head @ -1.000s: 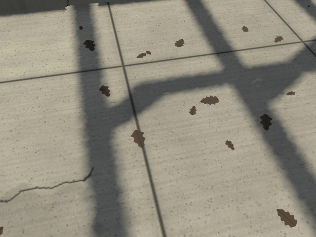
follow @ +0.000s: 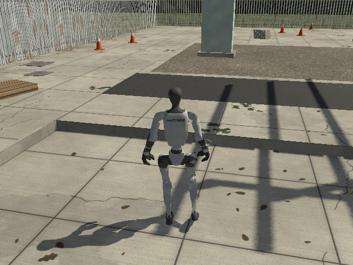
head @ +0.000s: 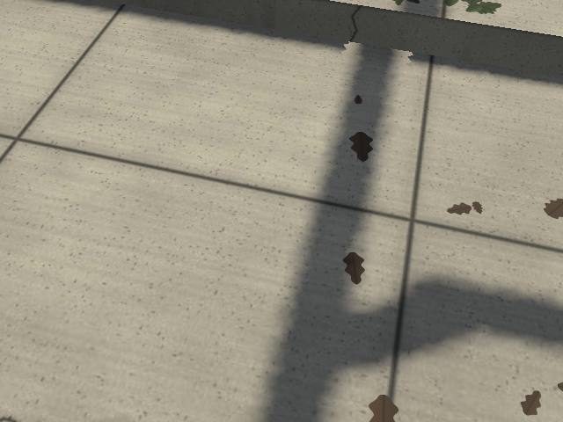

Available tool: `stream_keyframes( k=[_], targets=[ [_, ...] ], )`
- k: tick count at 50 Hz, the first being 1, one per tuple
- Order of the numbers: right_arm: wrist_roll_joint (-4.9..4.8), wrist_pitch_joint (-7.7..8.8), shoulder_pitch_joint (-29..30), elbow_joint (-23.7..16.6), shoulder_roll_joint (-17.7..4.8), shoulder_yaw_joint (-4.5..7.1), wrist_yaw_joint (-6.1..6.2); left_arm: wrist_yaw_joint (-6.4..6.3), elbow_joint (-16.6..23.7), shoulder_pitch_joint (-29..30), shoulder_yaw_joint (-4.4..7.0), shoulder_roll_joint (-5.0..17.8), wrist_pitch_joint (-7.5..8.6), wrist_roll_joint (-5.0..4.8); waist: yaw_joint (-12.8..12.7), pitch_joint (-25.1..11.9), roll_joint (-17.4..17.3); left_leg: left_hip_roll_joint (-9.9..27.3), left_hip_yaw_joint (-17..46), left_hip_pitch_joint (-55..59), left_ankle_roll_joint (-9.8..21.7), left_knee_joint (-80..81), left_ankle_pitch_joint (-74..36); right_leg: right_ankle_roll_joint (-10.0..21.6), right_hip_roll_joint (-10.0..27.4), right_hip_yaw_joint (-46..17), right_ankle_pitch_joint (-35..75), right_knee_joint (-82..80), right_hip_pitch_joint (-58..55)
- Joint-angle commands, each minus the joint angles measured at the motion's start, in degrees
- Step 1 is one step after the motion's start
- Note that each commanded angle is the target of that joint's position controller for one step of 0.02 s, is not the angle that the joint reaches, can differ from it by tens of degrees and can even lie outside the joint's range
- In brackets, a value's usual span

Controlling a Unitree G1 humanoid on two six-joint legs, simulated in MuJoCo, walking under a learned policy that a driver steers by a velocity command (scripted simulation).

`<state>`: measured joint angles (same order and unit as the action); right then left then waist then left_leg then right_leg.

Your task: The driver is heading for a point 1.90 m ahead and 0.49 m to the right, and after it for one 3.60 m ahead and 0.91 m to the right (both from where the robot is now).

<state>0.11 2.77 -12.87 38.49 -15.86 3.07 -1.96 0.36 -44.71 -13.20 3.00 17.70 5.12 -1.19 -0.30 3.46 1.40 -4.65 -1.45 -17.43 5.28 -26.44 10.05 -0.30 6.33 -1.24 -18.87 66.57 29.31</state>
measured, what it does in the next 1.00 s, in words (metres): walks ahead, turning right: right foot, then left foot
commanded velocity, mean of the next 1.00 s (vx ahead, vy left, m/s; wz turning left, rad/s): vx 0.50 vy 0.00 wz -0.37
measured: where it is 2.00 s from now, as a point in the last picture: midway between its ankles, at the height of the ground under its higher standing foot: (381, 204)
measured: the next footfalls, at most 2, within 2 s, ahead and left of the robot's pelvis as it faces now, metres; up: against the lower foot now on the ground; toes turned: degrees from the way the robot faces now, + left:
right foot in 0.38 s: +0.38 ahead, -0.17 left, +0.00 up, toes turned -12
left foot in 0.84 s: +0.70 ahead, -0.06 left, +0.00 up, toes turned -31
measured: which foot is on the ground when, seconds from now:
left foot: down 0.00-0.40, up 0.42-0.82, down 0.84-1.00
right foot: up 0.00-0.36, down 0.38-0.86, up 0.88-1.00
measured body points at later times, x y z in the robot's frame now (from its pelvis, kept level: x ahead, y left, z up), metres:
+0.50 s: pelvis +0.29 -0.08 -0.01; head +0.33 -0.09 +0.44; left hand +0.50 +0.15 -0.11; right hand +0.32 -0.37 -0.12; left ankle +0.19 +0.08 -0.64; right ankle +0.34 -0.16 -0.74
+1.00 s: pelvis +0.58 -0.11 +0.00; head +0.61 -0.11 +0.45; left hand +0.80 +0.09 -0.11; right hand +0.56 -0.41 -0.10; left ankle +0.67 -0.04 -0.74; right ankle +0.45 -0.19 -0.65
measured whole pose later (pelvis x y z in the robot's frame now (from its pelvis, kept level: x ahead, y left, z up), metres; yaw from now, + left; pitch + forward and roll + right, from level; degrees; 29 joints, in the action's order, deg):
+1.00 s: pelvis +0.58 -0.11 +0.00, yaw -27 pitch +2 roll +0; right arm 0.1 5.6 -14.1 42.8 -15.5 2.9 -1.5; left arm -0.4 -41.0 -16.6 2.8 16.9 2.9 -0.2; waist 0.8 0.4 1.9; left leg -3.3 2.4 -17.9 2.1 -25.9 9.6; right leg 1.4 -1.3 -3.7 -21.8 64.9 24.0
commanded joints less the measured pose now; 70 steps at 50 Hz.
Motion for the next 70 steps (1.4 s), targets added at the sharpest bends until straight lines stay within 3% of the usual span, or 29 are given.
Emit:
stream_keyframes(
  k=[1,8,14,17,19,20,21,22,23,24,26,29,34,39,42,43,44,45,46,47,51,55,60,64,65,66,67,68,70],
  targets=[
    [0.47,2.47,0.34,-2.24,-6.98,1.87,0.32,-0.22,1.35,-4.23,1.37,4.84,-1.19,0.17,-0.91,-6.04,-4.61,16.71,13.34,7.39,10.05,15.74,-15.19,-0.88,3.19,-2.18,6.19,-2.19,5.6],
    [0.76,3.22,-1.81,1.82,-7.89,1.88,1.57,0.76,3.52,5.64,0.57,2.23,-0.9,-0.1,2.92,-0.49,-3.88,14.48,0.28,9.82,5.08,20.02,-14.38,-0.71,-0.31,-1.8,27.95,-24.3,7.91],
    [-0.24,1.22,-5.73,5.61,-9.03,2.56,2.25,3.08,7.69,12.26,-0.05,1.35,-0.66,0.12,5.19,1.84,-3.04,19.17,-2.66,24.06,4.17,15.43,-23.85,2.38,-2.31,0.88,21.07,-32.62,13.47],
    [-0.55,-0.27,-4.04,5.24,-11.4,3.23,3.37,3.66,8.64,8.38,1.06,3.65,-1.11,0.32,1.67,-3.04,-6.33,19.25,-5.07,26.92,2.09,4.37,-51.31,5.48,-7.01,6.09,11.17,-32.29,5.15],
    [-0.61,-0.93,-2.61,4.61,-11.42,2.94,4.21,2.74,5.94,-6.16,3.85,8.84,-1.51,0.2,-6.67,-11.32,-5.09,16.17,-7.75,18.45,-1.04,-16.8,-53.43,9.41,-10.0,5.25,13.71,-36.19,-17.11],
    [0.62,0.19,-6.79,2.36,-7.16,1.38,4.0,1.6,5.13,-13.53,5.78,15.35,-1.97,0.39,-6.91,-19.23,5.43,10.31,-8.12,-2.98,-4.46,-38.54,-27.31,17.39,3.39,-16.73,13.71,-35.73,-40.38],
    [1.33,2.25,-8.22,1.63,-3.3,-0.36,2.72,1.61,5.91,-12.23,5.12,14.66,-1.55,-0.46,-4.05,-25.81,11.41,-1.09,1.95,-20.48,-6.61,-53.3,22.43,25.89,12.99,-45.17,7.22,-44.9,-52.9],
    [-0.94,4.16,-2.69,0.74,-7.97,0.79,1.44,1.47,6.12,-12.21,3.9,10.49,-1.48,-0.04,-7.2,-23.23,6.33,3.06,9.32,-27.0,-5.07,-55.7,20.59,22.82,11.62,-41.18,2.43,-47.74,-52.23],
    [-2.23,5.18,1.44,-0.88,-8.52,0.64,0.98,1.25,6.46,-9.54,3.39,8.57,-1.36,0.17,-6.52,-15.63,2.76,5.76,8.26,-28.56,-4.02,-51.99,15.79,20.22,9.62,-33.14,3.54,-48.58,-44.6],
    [-1.27,5.57,2.87,-1.17,-7.91,0.58,1.21,1.2,7.05,-5.8,3.02,7.64,-1.37,0.16,-3.81,-9.75,-2.19,7.99,7.34,-26.94,-4.05,-45.58,12.45,18.53,7.27,-27.46,8.63,-49.63,-35.24],
    [0.44,4.57,1.8,-0.91,-8.4,1.29,1.6,0.84,8.81,-1.37,2.2,5.59,-1.42,1.01,-0.15,-5.96,-0.47,10.05,6.91,-20.07,-5.44,-39.29,9.06,17.86,4.07,-22.01,17.83,-52.23,-24.08],
    [0.9,2.95,0.48,-0.84,-6.46,0.87,2.05,0.06,8.97,-0.65,2.65,7.07,-1.28,0.74,1.37,-4.67,0.7,9.98,4.91,-17.35,-8.63,-31.56,5.93,18.14,1.94,-16.79,24.94,-53.98,-16.44],
    [0.47,3.17,11.18,-3.21,-3.82,-0.31,1.81,-1.18,7.32,-4.4,3.28,8.8,-2.2,0.0,-2.99,-3.7,2.82,5.85,3.52,-10.88,-10.37,-9.77,-13.57,13.37,-2.8,-12.22,18.76,-52.33,-11.78],
    [-0.62,4.28,13.38,-4.16,-7.07,1.01,0.85,-1.54,6.05,-7.12,3.35,8.22,-3.06,-0.4,-2.92,-4.25,4.62,4.75,6.77,-8.3,-8.12,-1.91,-10.54,11.38,0.67,-20.94,12.6,-45.68,-19.55],
    [0.15,5.15,2.49,-1.5,-9.63,2.63,1.14,-1.35,6.43,-6.09,2.34,4.9,-3.14,0.38,2.76,-9.13,5.02,6.86,6.16,6.78,-3.45,0.83,-7.53,8.16,-2.04,-19.58,17.05,-34.24,-19.2],
    [1.05,5.21,-5.75,-0.62,-12.31,3.19,1.43,-1.2,6.95,-7.58,0.95,1.49,-2.94,1.45,5.45,-17.04,-1.52,16.06,15.73,20.03,0.22,0.21,-4.1,6.1,-5.58,-14.31,8.83,-18.8,-13.81],
    [1.07,4.36,-11.08,3.0,-17.41,4.73,0.83,-0.97,7.33,-17.29,0.06,-1.5,-2.25,-0.52,1.42,-21.71,-22.26,26.84,44.06,35.95,11.24,6.34,9.2,2.0,-13.58,-7.68,-13.47,-0.09,6.51],
    [-0.73,4.26,-10.64,2.47,-11.67,3.54,0.37,-1.16,5.99,-15.21,0.83,4.4,-1.98,-0.98,3.7,-17.59,-15.2,26.44,50.02,34.34,10.89,10.39,23.62,1.65,-9.96,-10.24,-13.58,6.2,13.84],
    [-0.89,4.0,-7.45,1.93,-8.48,2.55,0.5,-1.03,7.22,-7.1,1.59,7.33,-1.82,-0.58,5.02,-9.93,-9.51,23.61,41.23,27.7,8.62,10.93,21.59,1.86,-7.74,-9.02,-8.32,6.96,15.64],
    [-0.18,3.53,-4.55,1.33,-7.89,2.05,0.46,-1.16,8.4,-2.42,1.43,6.87,-1.55,0.5,4.3,-6.74,-5.31,20.83,34.81,21.56,7.52,11.21,14.21,1.86,-5.61,-6.07,-4.57,5.09,14.31],
    [-0.44,2.89,-3.17,1.74,-6.05,1.16,0.77,-0.49,9.87,-0.14,0.92,3.16,-0.09,1.69,1.16,-4.69,-8.06,14.82,24.37,12.61,8.09,13.28,-6.18,0.66,-3.0,-3.36,-0.87,-8.67,7.89],
    [-1.43,1.94,-4.54,2.8,-10.04,2.44,1.98,0.11,11.18,6.25,-0.59,0.23,0.4,1.66,2.36,-3.99,-7.48,13.36,19.26,6.03,8.2,14.52,-8.89,-1.43,-4.8,-0.97,6.66,-25.68,0.77],
    [-1.92,0.59,-8.83,4.23,-10.24,2.65,2.49,0.77,12.29,12.04,0.09,2.54,1.22,0.6,3.66,-3.47,-7.26,13.4,21.16,4.43,5.83,12.14,-4.12,-1.74,-7.11,-2.24,16.83,-36.21,-7.63],
    [-1.44,0.28,-7.68,3.44,-7.09,1.86,2.64,-0.23,10.27,2.62,2.21,6.1,1.64,0.99,-2.84,-7.15,-6.75,9.2,20.93,-0.66,1.16,0.01,-0.62,2.19,-3.47,-3.95,13.47,-41.6,-26.09],
    [-0.44,0.56,-7.59,2.14,-3.03,0.55,2.53,-0.83,9.19,-6.33,3.19,9.69,1.44,1.71,-6.36,-14.18,1.32,4.97,15.21,-7.71,-1.38,-17.1,9.02,5.68,7.21,-14.14,9.12,-42.25,-38.63],
    [-2.0,1.33,-13.47,-0.1,-1.28,-0.15,2.6,-0.48,7.52,-9.5,4.29,14.03,0.28,1.94,-3.62,-18.45,18.21,0.8,8.68,-23.21,-3.36,-32.23,24.55,14.0,18.42,-37.44,-5.32,-48.42,-47.68],
    [-2.86,1.24,-12.25,1.18,-6.78,1.12,2.86,-0.19,7.35,-8.1,3.49,9.45,0.24,1.23,-4.25,-12.88,12.16,4.96,9.74,-29.37,-4.09,-40.51,21.93,14.42,17.7,-40.61,-16.23,-51.2,-43.61],
    [-2.48,0.94,-7.92,0.92,-8.88,1.84,2.78,-0.22,7.45,-6.06,2.59,6.26,0.34,0.92,-4.64,-6.98,7.79,6.47,9.59,-30.66,-4.15,-42.84,16.83,12.49,15.1,-32.42,-12.14,-51.55,-38.45],
    [-1.55,0.27,-5.47,0.87,-7.42,2.03,2.62,0.04,7.16,-0.98,1.51,2.91,0.41,1.64,-2.15,-2.84,4.64,9.12,8.75,-27.59,-4.98,-40.96,10.02,10.85,10.39,-20.4,2.27,-53.47,-30.12]
  ],
)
